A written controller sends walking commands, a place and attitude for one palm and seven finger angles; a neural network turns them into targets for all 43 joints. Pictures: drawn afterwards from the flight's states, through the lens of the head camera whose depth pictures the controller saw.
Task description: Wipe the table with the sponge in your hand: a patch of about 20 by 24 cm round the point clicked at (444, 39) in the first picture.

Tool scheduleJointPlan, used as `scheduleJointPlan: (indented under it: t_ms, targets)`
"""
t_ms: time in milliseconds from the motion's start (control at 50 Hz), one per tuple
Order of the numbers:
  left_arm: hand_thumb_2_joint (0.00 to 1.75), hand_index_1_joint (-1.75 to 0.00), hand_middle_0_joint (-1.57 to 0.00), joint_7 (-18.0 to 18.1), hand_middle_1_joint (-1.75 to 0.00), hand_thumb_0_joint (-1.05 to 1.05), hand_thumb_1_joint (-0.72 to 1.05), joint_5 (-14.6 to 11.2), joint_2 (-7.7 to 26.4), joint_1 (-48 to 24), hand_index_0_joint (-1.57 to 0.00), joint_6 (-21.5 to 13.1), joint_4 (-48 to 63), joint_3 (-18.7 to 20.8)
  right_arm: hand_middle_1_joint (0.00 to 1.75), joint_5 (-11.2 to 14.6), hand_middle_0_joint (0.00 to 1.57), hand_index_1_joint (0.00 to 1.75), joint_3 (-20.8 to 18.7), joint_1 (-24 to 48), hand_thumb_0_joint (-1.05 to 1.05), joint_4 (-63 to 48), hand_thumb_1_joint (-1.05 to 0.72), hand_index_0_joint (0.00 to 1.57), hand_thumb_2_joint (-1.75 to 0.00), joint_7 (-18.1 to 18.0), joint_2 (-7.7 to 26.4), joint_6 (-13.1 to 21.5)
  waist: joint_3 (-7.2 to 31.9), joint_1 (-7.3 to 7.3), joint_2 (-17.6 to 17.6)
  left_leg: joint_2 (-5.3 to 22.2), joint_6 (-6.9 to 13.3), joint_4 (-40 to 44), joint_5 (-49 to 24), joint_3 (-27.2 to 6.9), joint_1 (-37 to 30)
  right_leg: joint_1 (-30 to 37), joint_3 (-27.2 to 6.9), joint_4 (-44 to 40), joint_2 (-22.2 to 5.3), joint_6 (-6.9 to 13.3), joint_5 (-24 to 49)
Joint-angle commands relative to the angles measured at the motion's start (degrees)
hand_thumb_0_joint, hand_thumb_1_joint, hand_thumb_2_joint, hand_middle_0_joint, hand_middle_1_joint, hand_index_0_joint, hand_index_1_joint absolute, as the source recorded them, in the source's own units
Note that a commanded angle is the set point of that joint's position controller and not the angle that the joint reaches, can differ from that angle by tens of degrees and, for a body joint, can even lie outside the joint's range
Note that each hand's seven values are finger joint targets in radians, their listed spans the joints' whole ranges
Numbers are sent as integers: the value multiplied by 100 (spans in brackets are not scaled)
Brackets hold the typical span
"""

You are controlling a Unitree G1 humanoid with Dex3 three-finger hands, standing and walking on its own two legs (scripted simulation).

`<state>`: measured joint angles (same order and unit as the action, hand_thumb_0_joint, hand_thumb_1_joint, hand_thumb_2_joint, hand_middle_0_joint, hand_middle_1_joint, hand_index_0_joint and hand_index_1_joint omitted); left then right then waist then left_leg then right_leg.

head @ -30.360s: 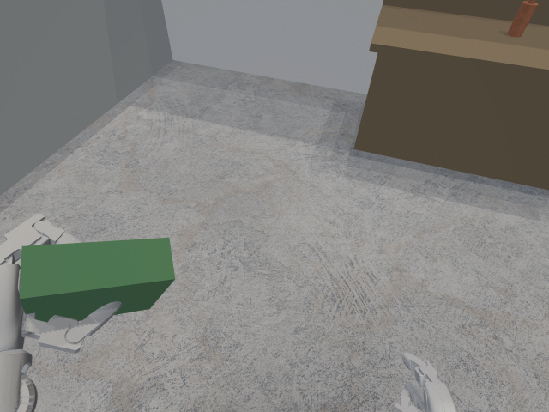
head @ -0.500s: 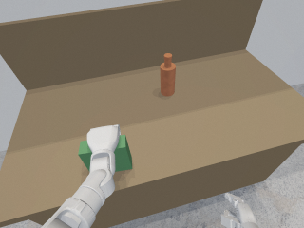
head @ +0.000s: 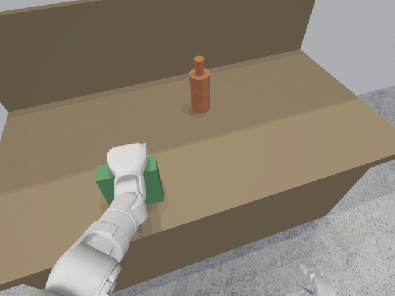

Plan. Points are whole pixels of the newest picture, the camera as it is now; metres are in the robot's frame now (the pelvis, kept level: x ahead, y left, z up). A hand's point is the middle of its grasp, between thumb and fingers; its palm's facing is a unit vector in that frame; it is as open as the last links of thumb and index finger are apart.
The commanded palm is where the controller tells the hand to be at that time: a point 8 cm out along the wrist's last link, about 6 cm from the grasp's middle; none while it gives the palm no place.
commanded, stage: wipe forward along the third lane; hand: left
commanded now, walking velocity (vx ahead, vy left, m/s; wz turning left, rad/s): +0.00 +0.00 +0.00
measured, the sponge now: (134, 189) +0.37 +0.19 -0.06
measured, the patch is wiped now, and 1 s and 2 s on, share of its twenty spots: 0.90 1.00 1.00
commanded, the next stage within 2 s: wipe back along the third lane in 1.22 s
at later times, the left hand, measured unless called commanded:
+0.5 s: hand (130, 157) +0.43 +0.21 +0.00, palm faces -0.10 +0.01 -1.00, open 9.3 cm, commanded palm +0.41 +0.21 +0.03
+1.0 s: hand (125, 141) +0.48 +0.23 +0.00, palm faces -0.11 +0.02 -0.99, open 9.3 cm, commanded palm +0.47 +0.23 +0.03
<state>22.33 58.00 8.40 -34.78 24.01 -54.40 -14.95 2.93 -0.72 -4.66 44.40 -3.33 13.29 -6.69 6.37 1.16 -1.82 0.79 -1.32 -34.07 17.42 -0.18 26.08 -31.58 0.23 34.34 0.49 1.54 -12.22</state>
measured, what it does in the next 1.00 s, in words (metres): stands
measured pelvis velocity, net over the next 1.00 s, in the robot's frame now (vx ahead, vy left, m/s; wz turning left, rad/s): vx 0.00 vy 0.03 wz -0.03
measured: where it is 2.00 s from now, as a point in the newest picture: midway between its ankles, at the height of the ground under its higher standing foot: outside the picture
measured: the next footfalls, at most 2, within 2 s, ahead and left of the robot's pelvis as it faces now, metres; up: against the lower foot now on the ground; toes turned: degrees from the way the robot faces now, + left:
none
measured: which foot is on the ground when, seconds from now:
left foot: down 0.00-1.00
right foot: down 0.00-1.00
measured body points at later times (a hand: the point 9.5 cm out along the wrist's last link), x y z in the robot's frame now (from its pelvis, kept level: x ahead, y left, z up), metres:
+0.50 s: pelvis -0.01 +0.01 -0.01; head +0.05 +0.00 +0.44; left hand +0.43 +0.20 +0.05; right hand +0.07 -0.26 -0.14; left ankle -0.01 +0.14 -0.73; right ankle +0.05 -0.10 -0.73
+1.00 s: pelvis +0.00 +0.03 -0.02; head +0.10 +0.03 +0.42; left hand +0.48 +0.23 +0.05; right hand +0.05 -0.24 -0.15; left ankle -0.01 +0.14 -0.73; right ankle +0.05 -0.10 -0.73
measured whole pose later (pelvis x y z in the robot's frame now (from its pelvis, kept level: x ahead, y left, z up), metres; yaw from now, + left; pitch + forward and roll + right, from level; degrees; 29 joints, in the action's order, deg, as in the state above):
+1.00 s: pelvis +0.00 +0.03 -0.02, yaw -2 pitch +20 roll -1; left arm 23.7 58.6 19.9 -57.6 21.0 -75.8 -5.4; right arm 2.0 -0.2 -12.6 45.3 -0.9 14.3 -1.9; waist 8.2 -7.2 -1.3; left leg 0.8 0.6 -42.2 19.8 1.1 42.1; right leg -45.9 -1.1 37.8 0.6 -0.4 -11.6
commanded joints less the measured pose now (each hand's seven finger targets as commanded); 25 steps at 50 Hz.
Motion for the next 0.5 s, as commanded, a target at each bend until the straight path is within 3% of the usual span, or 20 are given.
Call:
scheduleJointPlan:
  t_ms: [0,20,80,140,220,280,340,400,440,460,480]
  targets:
    - [130,-160,-120,271,-160,0,10,110,792,-1852,-120,-86,111,329,30,-11,20,30,-186,389,0,-646,-90,20,-90,-77,672,225,1337,-231,843,-206,243,358,-248,215,200,1084,-136,-570,-80,56,372]
    - [130,-160,-120,302,-160,0,10,126,974,-1932,-120,-86,29,503,30,-11,20,30,-197,353,0,-613,-90,20,-90,-76,701,233,1372,-235,894,-199,251,349,-205,206,262,1066,-169,-580,-74,54,291]
    - [130,-160,-120,337,-160,0,10,157,981,-2180,-120,-83,-145,384,30,-7,20,30,-190,243,0,-595,-90,20,-90,-86,716,279,1362,-346,854,-200,268,318,-51,237,393,931,-179,-604,-92,17,33]
    - [130,-160,-120,377,-160,0,10,169,1293,-2486,-120,-89,-314,558,30,-13,20,30,-192,94,0,-544,-90,20,-90,-96,757,330,1463,-416,775,-196,292,279,71,250,510,878,-220,-605,-95,-7,-186]
    - [130,-160,-120,401,-160,0,10,132,1539,-2423,-120,-103,-570,803,30,-7,20,30,-217,-68,0,-505,-90,20,-90,-55,796,382,1786,-369,790,-181,283,213,-136,246,627,1078,-214,-476,-92,-1,237]
    - [130,-160,-120,394,-160,0,10,69,1370,-2363,-120,-121,-643,677,30,-3,20,30,-226,-166,0,-534,-90,20,-90,0,791,418,1789,-386,700,-175,286,190,-151,292,670,1049,-199,-476,-85,-15,350]
    - [130,-160,-120,386,-160,0,10,84,1712,-2695,-120,-143,-746,817,30,10,20,30,-220,-263,0,-507,-90,20,-90,-26,866,448,1704,-508,938,-174,321,195,20,270,833,982,-227,-542,-79,-57,81]
    - [130,-160,-120,387,-160,0,10,192,1756,-2986,-120,-175,-892,751,30,6,20,30,-221,-362,0,-447,-90,20,-90,-21,884,497,1495,-589,659,-154,312,199,142,247,874,649,-165,-518,-75,-26,-153]
    - [130,-160,-120,407,-160,0,10,243,1928,-3075,-120,-197,-982,862,30,-11,20,30,-235,-454,0,-416,-90,20,-90,-14,919,527,1628,-611,648,-151,321,167,102,231,867,599,-127,-456,-49,-19,-152]
    - [130,-160,-120,413,-160,0,10,223,1765,-3129,-120,-214,-988,747,30,-12,20,30,-236,-485,0,-432,-90,20,-90,-4,899,546,1703,-638,593,-145,326,140,92,257,859,600,-143,-451,-47,-22,-94]
    - [130,-160,-120,429,-160,0,10,224,1839,-3079,-120,-223,-1067,829,30,-17,20,30,-245,-532,0,-412,-90,20,-90,10,905,556,1777,-614,606,-142,320,120,51,241,862,612,-126,-417,-38,-7,-36]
